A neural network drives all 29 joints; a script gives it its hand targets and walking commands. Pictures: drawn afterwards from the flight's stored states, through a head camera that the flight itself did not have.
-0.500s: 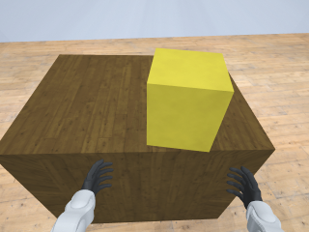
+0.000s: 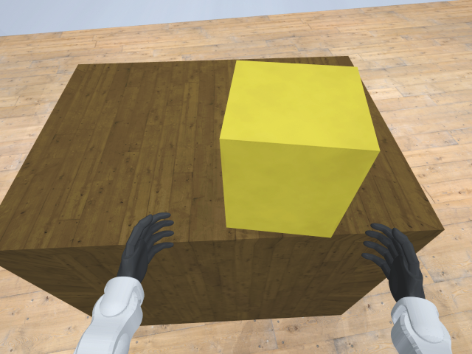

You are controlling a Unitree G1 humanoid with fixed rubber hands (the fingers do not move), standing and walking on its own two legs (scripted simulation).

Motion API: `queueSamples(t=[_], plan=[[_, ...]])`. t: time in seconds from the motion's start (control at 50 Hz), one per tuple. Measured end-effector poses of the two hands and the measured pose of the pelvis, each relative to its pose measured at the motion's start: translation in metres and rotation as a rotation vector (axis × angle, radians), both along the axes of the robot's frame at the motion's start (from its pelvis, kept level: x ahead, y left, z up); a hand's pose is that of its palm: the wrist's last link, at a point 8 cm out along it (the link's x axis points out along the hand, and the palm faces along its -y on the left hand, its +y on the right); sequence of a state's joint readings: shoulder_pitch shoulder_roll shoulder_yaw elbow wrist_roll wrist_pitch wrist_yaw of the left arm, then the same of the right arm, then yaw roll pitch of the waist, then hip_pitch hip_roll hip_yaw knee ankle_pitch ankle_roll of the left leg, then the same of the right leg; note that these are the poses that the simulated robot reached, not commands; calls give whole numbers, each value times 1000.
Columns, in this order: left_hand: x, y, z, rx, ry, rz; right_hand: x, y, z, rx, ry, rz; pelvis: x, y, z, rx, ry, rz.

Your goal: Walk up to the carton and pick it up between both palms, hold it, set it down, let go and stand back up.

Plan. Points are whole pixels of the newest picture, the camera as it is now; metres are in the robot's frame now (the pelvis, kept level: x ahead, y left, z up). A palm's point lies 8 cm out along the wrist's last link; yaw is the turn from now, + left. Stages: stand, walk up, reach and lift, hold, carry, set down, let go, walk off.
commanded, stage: reach and lift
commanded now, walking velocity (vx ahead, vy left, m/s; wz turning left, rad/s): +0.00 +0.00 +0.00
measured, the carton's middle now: (286, 153) +0.44 -0.06 +0.08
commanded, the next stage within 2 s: none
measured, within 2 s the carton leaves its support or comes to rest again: neither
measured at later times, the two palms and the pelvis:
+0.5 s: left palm (140, 207) +0.30 +0.18 +0.10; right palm (414, 219) +0.29 -0.23 +0.11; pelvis +0.00 +0.00 +0.00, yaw +0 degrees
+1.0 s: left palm (148, 160) +0.34 +0.16 +0.16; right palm (440, 172) +0.33 -0.25 +0.16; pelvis -0.05 -0.01 +0.00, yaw +1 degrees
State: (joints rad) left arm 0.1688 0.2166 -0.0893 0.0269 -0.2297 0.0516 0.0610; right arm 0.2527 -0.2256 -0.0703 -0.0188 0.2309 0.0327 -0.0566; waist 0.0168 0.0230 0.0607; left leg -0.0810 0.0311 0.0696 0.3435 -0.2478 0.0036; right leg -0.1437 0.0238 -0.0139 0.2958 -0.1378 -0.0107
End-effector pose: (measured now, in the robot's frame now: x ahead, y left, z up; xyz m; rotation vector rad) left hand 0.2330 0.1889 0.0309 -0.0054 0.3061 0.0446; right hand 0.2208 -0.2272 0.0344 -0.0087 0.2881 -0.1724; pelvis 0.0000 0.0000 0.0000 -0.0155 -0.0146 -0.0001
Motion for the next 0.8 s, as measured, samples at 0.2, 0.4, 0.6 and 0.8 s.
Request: queueSamples(t=[0.2,0.4,0.6,0.8], plan=[[21,-2,10,-16,6,-24,26,2,24,6,-15,23,12,1,1,-6,11,-1],[53,-7,53,5,6,-72,57,3,57,9,-31,63,8,4,2,-10,6,-3],[73,-15,88,43,11,-110,73,-11,89,12,-75,15,-14,4,2,-3,0,-3],[88,-21,106,33,19,-92,84,-24,105,11,-69,-18,-36,-3,0,8,16,1]])
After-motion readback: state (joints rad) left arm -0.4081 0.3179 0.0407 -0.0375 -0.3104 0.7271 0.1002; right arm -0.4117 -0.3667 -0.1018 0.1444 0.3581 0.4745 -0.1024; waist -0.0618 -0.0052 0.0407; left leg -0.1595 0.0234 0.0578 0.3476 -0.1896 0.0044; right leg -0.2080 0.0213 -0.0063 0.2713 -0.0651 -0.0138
